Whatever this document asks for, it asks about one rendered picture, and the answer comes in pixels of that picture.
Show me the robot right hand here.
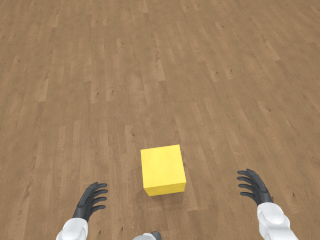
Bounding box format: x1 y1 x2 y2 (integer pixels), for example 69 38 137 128
237 168 274 207

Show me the robot left hand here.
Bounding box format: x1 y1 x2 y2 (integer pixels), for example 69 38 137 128
72 182 108 223

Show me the robot right forearm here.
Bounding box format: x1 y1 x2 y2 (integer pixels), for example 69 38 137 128
257 202 298 240

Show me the carton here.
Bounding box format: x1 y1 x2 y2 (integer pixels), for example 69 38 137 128
140 144 186 196

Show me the robot left forearm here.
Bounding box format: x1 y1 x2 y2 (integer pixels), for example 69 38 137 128
56 217 88 240

